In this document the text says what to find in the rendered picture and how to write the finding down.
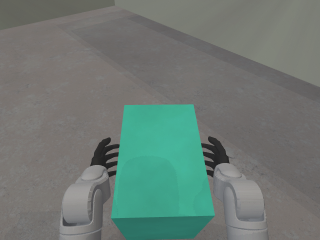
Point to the robot left hand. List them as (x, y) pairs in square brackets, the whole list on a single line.
[(100, 158)]

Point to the carton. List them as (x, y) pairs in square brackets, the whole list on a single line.
[(161, 187)]

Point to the robot right hand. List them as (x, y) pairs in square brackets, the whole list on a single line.
[(218, 157)]

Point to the right robot forearm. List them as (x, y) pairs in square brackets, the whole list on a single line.
[(244, 204)]

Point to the left robot forearm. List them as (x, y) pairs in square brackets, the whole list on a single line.
[(82, 205)]

